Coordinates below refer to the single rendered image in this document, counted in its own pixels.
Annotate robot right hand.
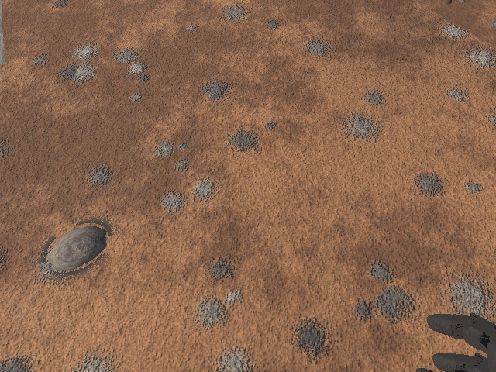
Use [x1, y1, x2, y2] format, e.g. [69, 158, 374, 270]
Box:
[416, 313, 496, 372]

